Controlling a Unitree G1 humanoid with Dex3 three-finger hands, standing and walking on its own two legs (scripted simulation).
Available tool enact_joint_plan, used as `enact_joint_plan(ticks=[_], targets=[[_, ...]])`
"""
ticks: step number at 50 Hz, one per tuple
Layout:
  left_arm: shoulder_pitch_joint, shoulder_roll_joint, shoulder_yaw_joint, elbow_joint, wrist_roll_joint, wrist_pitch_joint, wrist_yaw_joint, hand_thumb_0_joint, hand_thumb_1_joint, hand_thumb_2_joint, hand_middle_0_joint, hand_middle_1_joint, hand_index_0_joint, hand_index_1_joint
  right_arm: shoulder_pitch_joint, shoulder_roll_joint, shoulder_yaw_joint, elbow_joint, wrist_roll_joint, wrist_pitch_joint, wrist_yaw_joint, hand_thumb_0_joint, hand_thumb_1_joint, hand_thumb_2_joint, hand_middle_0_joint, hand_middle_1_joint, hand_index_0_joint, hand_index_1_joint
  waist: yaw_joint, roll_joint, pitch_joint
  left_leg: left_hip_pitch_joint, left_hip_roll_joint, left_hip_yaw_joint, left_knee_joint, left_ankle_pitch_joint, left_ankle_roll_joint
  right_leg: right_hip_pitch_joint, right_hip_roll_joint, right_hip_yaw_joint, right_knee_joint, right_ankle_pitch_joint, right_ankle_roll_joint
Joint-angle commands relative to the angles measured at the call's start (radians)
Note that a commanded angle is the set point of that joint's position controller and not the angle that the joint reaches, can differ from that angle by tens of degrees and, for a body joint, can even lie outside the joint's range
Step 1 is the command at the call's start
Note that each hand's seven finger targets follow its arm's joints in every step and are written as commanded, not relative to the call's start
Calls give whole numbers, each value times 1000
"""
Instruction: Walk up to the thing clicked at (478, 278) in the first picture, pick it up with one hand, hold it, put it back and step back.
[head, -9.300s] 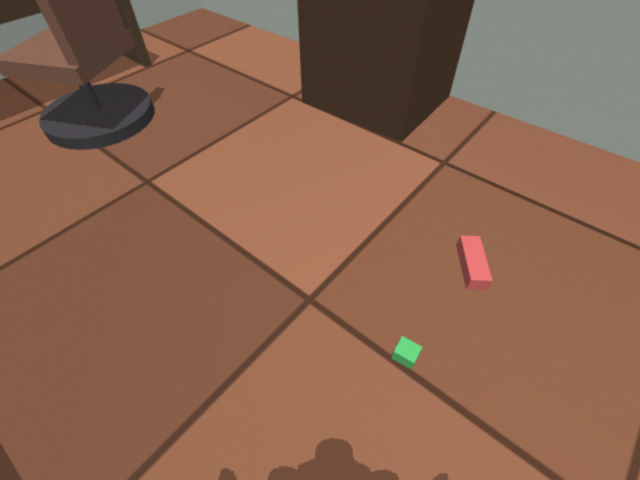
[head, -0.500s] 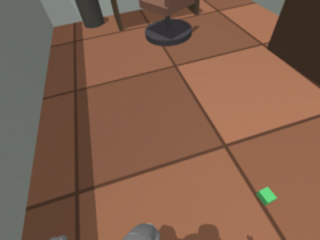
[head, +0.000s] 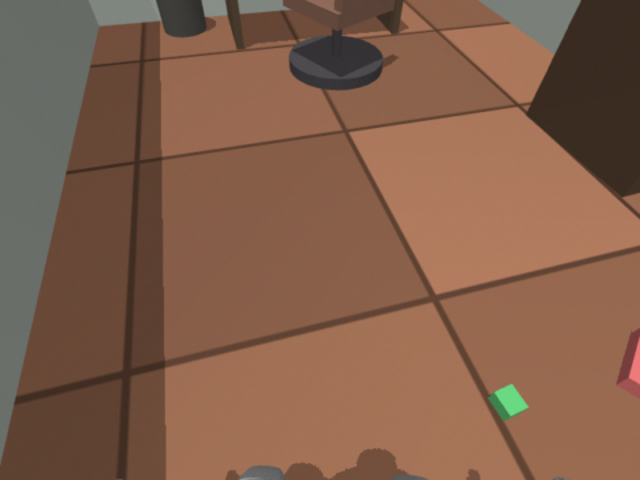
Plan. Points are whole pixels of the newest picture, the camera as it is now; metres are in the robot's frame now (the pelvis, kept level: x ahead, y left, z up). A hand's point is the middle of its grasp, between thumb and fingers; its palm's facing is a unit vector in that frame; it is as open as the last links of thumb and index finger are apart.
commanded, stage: walk up
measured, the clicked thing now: out of the picture +0.57 -1.02 -0.72
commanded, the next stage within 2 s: stand in 0.74 s
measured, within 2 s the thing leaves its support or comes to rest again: neither
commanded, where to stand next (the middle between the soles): +0.08 +0.00 m, yaw -2 degrees
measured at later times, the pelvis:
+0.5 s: pelvis +0.02 +0.00 +0.02, yaw +2 degrees
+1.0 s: pelvis +0.02 -0.01 +0.03, yaw +2 degrees
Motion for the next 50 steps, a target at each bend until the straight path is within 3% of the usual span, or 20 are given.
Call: enact_joint_plan(ticks=[1,2,3,4,5,6,7,9,11,15,17,24,31,36,37,40,44,50], targets=[[-87,325,70,-71,17,-38,15,0,900,900,-200,-300,-200,-300,5,-208,-62,-24,8,-5,-14,0,-900,-900,200,300,200,300,-9,-172,-24,-3,-27,25,138,-200,26,-142,-340,467,-413,-293,-247],[-136,292,60,-80,14,-35,14,0,900,900,-200,-300,-200,-300,50,-212,-63,6,11,-11,-9,0,-900,-900,200,300,200,300,-43,-145,-11,72,-6,25,17,-147,28,-179,-287,364,-372,-270,-218],[-156,259,45,-83,8,-34,14,0,900,900,-200,-300,-200,-300,56,-201,-56,25,14,-22,-3,0,-900,-900,200,300,200,300,-53,-112,-25,84,-25,27,-112,-56,39,-128,-207,233,-298,-145,-162],[-140,224,36,-65,2,-32,15,0,900,900,-200,-300,-200,-300,30,-196,-55,33,12,-29,-2,0,-900,-900,200,300,200,300,-37,-85,-32,80,-2,-34,-204,64,52,-104,-143,162,-239,-58,-108],[-122,208,31,-51,-2,-34,14,0,900,900,-200,-300,-200,-300,-4,-201,-57,28,8,-33,-2,0,-900,-900,200,300,200,300,-13,-81,-50,67,36,-100,-255,85,69,-66,-95,119,-189,-21,-82],[-111,211,28,-40,-4,-34,12,0,900,900,-200,-300,-200,-300,-28,-208,-54,24,5,-36,-2,0,-900,-900,200,300,200,300,0,-90,-78,67,53,-124,-279,93,80,-28,-82,110,-165,26,-77],[-88,202,24,-28,-6,-33,7,0,900,900,-200,-300,-200,-300,-56,-220,-49,18,-1,-39,-3,0,-900,-900,200,300,200,300,13,-83,-104,53,71,-152,-294,32,90,-3,-76,106,-175,12,-71],[-114,214,28,-5,-5,-37,8,0,900,900,-200,-300,-200,-300,-73,-214,-40,41,2,-36,3,0,-900,-900,200,300,200,300,13,-92,-80,-28,46,-115,-286,8,75,75,-92,121,-246,-82,-75],[-141,210,23,6,-7,-42,11,0,900,900,-200,-300,-200,-300,-74,-205,-34,70,3,-34,6,0,-900,-900,200,300,200,300,2,-59,-99,36,26,-68,-290,101,58,74,-115,130,-240,-4,-84],[-134,207,19,36,-16,-45,16,0,900,900,-200,-300,-200,-300,-80,-201,-22,100,8,-40,4,0,-900,-900,200,300,200,300,16,-17,-168,95,51,-67,-288,335,61,159,-107,73,-220,222,-70],[-146,208,19,54,-18,-41,18,0,900,900,-200,-300,-200,-300,-86,-200,-23,117,11,-39,1,0,-900,-900,200,300,200,300,15,-12,-174,106,57,-64,-297,393,57,180,-104,58,-217,262,-65],[-178,195,10,91,-14,-31,17,0,900,900,-200,-300,-200,-300,-143,-197,-21,144,7,-27,0,0,-900,-900,200,300,200,300,18,20,-130,87,65,-76,-377,294,55,200,-97,38,-283,186,-51],[-200,191,12,125,-10,-37,16,0,900,900,-200,-300,-200,-300,-159,-187,-18,169,10,-22,3,0,-900,-900,200,300,200,300,8,11,-145,131,60,-63,-391,321,43,221,-105,36,-328,197,-46],[-206,186,13,133,-7,-35,14,0,900,900,-200,-300,-200,-300,-175,-195,-17,176,6,-20,4,0,-900,-900,200,300,200,300,8,21,-137,130,66,-70,-425,286,41,225,-101,27,-346,163,-38],[-195,189,8,145,-8,-36,18,0,900,900,-200,-300,-200,-300,-197,-179,-15,168,5,-18,6,0,-900,-900,200,300,200,300,17,24,-113,144,77,-74,-425,360,29,212,-97,48,-352,190,-36],[-196,191,8,151,-6,-39,21,0,900,900,-200,-300,-200,-300,-188,-182,-16,169,7,-17,7,0,-900,-900,200,300,200,300,8,11,-136,175,79,-66,-414,396,25,225,-101,48,-361,227,-35],[-183,192,9,156,-7,-39,21,0,900,900,-200,-300,-200,-300,-194,-179,-17,167,8,-15,6,0,-900,-900,200,300,200,300,9,5,-153,215,82,-58,-424,399,22,223,-99,49,-363,247,-37],[-183,188,6,160,-5,-40,21,0,900,900,-200,-300,-200,-300,-192,-177,-14,172,8,-7,9,0,-900,-900,200,300,200,300,6,-5,-138,191,79,-54,-444,329,21,226,-96,53,-385,201,-31]])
